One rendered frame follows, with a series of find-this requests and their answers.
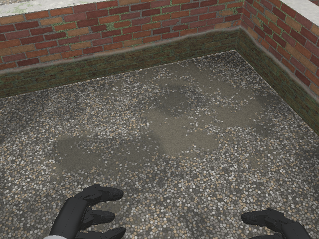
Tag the robot left hand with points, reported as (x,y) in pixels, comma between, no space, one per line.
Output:
(77,214)

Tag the robot right hand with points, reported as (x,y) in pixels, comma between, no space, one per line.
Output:
(276,221)

